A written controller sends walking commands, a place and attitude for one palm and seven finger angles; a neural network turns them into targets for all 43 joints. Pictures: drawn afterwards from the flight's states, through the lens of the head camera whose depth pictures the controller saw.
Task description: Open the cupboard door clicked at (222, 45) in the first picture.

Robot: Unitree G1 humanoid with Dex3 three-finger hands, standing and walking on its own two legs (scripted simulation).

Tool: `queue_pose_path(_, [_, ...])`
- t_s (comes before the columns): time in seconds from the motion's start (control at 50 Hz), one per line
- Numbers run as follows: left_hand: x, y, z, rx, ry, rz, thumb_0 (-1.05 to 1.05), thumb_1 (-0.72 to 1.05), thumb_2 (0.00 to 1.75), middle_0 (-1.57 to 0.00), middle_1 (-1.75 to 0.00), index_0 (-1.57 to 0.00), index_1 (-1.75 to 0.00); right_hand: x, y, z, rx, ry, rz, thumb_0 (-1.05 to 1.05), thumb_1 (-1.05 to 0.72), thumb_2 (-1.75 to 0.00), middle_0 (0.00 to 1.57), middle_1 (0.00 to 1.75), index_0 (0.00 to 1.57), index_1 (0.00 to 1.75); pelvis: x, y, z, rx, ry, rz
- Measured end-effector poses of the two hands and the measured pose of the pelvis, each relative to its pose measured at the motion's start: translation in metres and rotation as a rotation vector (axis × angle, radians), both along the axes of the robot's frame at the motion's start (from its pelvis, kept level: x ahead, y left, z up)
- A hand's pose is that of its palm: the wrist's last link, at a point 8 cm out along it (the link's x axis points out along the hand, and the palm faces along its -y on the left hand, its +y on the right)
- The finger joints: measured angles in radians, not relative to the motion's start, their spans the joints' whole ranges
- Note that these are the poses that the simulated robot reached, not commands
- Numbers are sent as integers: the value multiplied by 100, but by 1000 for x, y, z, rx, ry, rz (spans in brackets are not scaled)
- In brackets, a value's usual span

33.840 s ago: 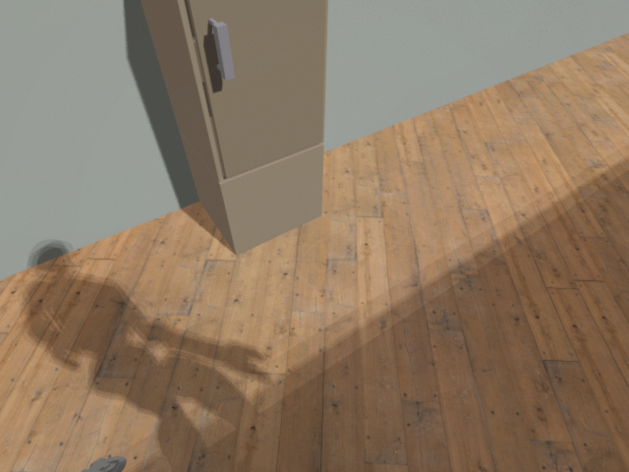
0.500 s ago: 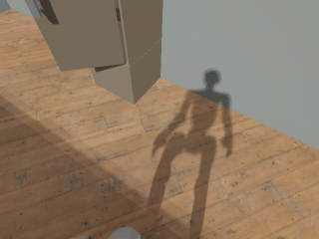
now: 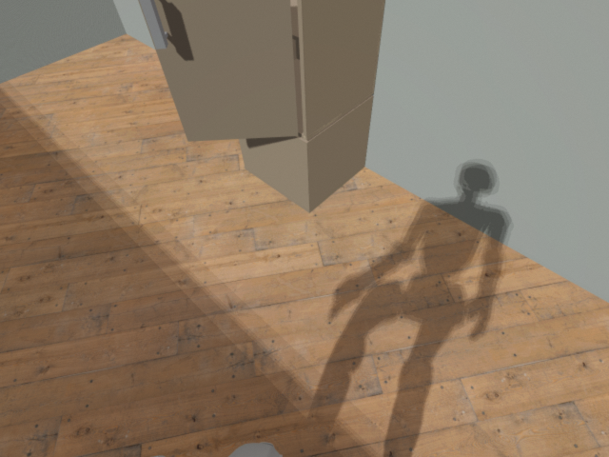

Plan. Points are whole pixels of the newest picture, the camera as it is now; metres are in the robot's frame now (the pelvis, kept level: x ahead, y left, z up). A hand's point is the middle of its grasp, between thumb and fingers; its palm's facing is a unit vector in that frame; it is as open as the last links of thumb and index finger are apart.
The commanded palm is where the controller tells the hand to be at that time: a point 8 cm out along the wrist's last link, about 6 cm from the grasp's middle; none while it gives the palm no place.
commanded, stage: take the last steps up to it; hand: left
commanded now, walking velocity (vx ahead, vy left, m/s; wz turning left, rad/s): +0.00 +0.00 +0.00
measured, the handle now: (155, 17) +1.08 +0.44 +0.08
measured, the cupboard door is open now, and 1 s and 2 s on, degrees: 45 45 45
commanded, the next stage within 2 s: come to a stop and stand still in 1.62 s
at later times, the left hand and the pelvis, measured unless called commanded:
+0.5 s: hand out of the picture +0.04 +0.27 -0.17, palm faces +0.17 -0.96 -0.20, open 7.4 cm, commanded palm none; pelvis +0.05 +0.07 +0.01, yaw +7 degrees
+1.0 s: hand (171, 359) +0.28 +0.25 -0.15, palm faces +0.19 -0.96 -0.21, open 7.1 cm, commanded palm none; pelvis +0.23 +0.06 +0.01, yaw +8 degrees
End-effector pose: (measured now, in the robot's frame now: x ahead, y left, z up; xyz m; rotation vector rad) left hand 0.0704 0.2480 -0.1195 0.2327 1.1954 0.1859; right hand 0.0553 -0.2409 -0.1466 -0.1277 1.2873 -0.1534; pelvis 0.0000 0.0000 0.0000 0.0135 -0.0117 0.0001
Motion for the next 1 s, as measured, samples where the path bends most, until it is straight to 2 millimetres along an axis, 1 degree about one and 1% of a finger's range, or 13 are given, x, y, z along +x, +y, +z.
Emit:
queue_pose_path(0.1, [-23,-14,-1,-43,31,43,0,91,90,-20,-30,-20,-30,4,-5,10,-14,23,24,1,-90,-90,20,30,20,30,2,-1,8,12,-10,34])
queue_pose_path(0.16, [-40,-12,-5,-66,50,87,0,91,90,-21,-30,-20,-30,14,0,16,-24,24,63,1,-90,-90,20,30,20,30,4,3,10,14,-9,58])
queue_pose_path(0.26, [-78,9,-16,-96,117,175,0,91,90,-21,-30,-20,-30,48,21,25,-47,-11,151,1,-90,-90,20,30,20,30,12,21,7,7,-3,99])
queue_pose_path(0.32, [-99,30,-30,-109,183,220,0,91,90,-21,-30,-20,-30,71,38,24,-74,-74,190,1,-90,-90,20,30,20,30,19,39,-3,-12,4,116])
queue_pose_path(0.38, [-100,48,-32,-101,239,222,1,91,90,-20,-30,-20,-30,78,53,25,-88,-107,195,0,-90,-90,20,30,20,30,25,51,-4,-13,0,109])
queue_pose_path(0.44, [-77,62,-24,-94,216,210,1,91,90,-20,-30,-20,-30,69,67,27,-79,-75,183,0,-90,-90,20,30,20,30,37,60,4,-14,1,115])
queue_pose_path(0.54, [-15,72,-11,-88,109,181,1,91,90,-20,-30,-19,-30,42,87,24,-32,48,155,0,-90,-90,20,30,20,30,62,69,12,-13,1,126])
queue_pose_path(0.68, [91,65,-4,-88,1,95,1,91,90,-20,-30,-19,-30,15,100,13,30,218,74,0,-90,-90,20,30,20,30,109,70,9,5,3,119])
queue_pose_path(0.78, [175,48,-9,-83,-79,23,1,91,90,-20,-30,-20,-30,16,94,0,51,319,14,0,-90,-90,20,30,20,30,154,60,-5,15,2,109])
queue_pose_path(0.82, [197,42,-10,-81,-123,26,0,91,90,-20,-30,-20,-30,26,88,-4,53,350,9,0,-90,-90,20,30,20,30,167,56,-9,4,-8,118])
queue_pose_path(0.86, [204,37,-8,-86,-133,46,0,91,90,-20,-30,-20,-30,49,82,-3,44,349,17,0,-90,-90,20,30,20,30,180,55,-7,-3,-15,128])
queue_pose_path(0.92, [200,33,-6,-97,-87,91,0,91,90,-20,-30,-20,-30,101,75,2,22,285,39,1,-90,-90,20,30,20,30,199,56,2,-12,-8,136])
queue_pose_path(1.0, [194,52,0,-62,-50,165,-3,96,90,-21,-30,-20,-30,182,75,11,5,157,88,1,-91,-90,20,30,20,30,227,60,12,-13,10,146])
